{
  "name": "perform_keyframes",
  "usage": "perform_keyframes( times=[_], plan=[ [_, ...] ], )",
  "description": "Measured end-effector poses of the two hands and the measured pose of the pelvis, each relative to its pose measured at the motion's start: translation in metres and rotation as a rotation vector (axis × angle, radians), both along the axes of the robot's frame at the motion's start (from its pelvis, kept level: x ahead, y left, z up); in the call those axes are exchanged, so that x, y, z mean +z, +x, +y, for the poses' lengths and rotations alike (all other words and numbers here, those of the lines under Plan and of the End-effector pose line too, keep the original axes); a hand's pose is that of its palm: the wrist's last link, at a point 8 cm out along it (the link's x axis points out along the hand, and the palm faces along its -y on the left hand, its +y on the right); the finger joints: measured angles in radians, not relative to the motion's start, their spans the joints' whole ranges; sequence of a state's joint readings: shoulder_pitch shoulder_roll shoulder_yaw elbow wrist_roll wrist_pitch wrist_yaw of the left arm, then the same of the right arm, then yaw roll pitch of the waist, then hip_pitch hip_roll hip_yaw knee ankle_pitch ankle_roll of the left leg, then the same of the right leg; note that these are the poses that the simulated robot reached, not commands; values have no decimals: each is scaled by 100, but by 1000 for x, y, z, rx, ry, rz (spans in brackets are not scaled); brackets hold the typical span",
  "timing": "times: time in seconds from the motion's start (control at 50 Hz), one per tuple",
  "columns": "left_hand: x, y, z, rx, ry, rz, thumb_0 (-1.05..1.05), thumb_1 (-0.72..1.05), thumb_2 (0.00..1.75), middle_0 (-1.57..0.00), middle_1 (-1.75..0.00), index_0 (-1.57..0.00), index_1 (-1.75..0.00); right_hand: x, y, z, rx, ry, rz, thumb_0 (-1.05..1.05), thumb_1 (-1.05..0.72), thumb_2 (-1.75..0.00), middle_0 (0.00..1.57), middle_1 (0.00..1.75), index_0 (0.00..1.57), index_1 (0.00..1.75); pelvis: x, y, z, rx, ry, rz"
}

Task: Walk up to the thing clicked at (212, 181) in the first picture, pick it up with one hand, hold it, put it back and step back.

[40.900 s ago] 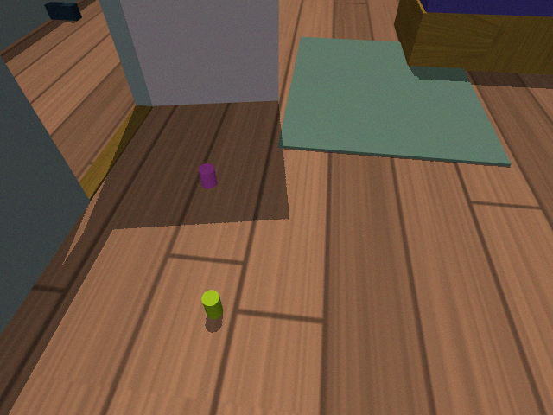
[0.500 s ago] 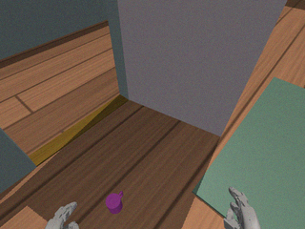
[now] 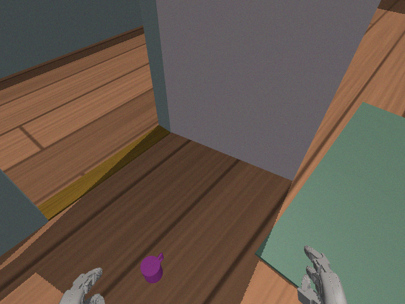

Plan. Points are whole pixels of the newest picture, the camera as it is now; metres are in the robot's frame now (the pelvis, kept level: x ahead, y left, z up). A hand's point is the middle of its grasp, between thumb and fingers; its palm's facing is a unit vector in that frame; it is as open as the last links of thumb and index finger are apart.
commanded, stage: home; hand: left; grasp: from above
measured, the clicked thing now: (154, 266) +0.44 +0.19 -0.66
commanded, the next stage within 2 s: stand in 0.96 s
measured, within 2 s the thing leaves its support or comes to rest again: neither
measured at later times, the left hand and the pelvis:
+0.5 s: hand out of the picture +0.17 +0.18 -0.05, palm faces +0.05 -0.98 -0.20, open 7.4 cm; pelvis +0.01 +0.00 +0.00, yaw +0 degrees
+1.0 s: hand out of the picture +0.17 +0.18 -0.05, palm faces +0.05 -0.98 -0.20, open 7.4 cm; pelvis +0.01 +0.00 +0.00, yaw +0 degrees
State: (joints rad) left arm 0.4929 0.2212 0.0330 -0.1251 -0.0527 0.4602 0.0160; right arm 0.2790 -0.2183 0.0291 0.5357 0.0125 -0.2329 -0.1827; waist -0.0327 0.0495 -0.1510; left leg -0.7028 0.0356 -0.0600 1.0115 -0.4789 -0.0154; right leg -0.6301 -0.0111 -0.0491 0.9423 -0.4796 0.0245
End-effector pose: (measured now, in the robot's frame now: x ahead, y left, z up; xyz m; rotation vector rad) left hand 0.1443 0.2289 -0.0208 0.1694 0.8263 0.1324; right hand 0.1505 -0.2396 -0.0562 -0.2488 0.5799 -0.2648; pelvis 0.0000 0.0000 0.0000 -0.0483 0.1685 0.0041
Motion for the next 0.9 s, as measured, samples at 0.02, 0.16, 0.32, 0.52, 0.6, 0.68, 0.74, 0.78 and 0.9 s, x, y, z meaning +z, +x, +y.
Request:
perform_keyframes(
  times=[0.02,0.16,0.32,0.52,0.6,0.68,0.74,0.78,0.9],
  plan=[
    [0,0,0,0,0,1,2,90,89,-20,-30,-20,-30,0,0,0,1,0,0,2,-90,-90,21,30,20,30,0,0,0,0,0,0],
    [0,1,0,0,-3,1,2,90,89,-20,-30,-20,-30,-1,1,1,3,0,5,2,-90,-90,21,30,20,30,0,1,0,1,-1,4],
    [-1,3,0,-3,4,5,2,90,89,-20,-30,-20,-30,-2,2,-1,-5,-2,11,2,-90,-90,21,30,20,30,-1,4,0,0,0,7],
    [-1,9,-2,-4,3,6,2,90,89,-20,-30,-20,-30,-4,4,-4,-12,-2,22,2,-90,-90,21,30,20,30,-1,8,-2,-1,2,16],
    [-1,11,-3,-3,1,7,2,90,89,-20,-30,-20,-30,-5,6,-6,-13,-3,25,2,-90,-90,21,30,20,30,-1,10,-3,-1,2,19],
    [-1,12,-4,-3,1,6,2,90,89,-20,-30,-20,-30,-5,8,-7,-14,-4,28,2,-90,-90,21,30,20,30,-1,12,-3,-1,3,21],
    [-1,13,-4,-1,0,3,2,90,89,-20,-30,-20,-30,-4,9,-8,-14,-7,29,2,-90,-90,21,30,20,30,-1,13,-4,0,3,21],
    [-1,13,-3,-3,3,2,2,90,89,-20,-30,-20,-30,-4,10,-9,-13,-8,28,2,-90,-90,21,30,20,30,-1,13,-4,1,2,20],
    [-1,13,-3,-3,-1,5,2,90,89,-20,-30,-20,-30,-2,11,-8,-14,-9,22,2,-90,-90,21,30,20,30,-1,13,-3,1,1,19]
  ],
)
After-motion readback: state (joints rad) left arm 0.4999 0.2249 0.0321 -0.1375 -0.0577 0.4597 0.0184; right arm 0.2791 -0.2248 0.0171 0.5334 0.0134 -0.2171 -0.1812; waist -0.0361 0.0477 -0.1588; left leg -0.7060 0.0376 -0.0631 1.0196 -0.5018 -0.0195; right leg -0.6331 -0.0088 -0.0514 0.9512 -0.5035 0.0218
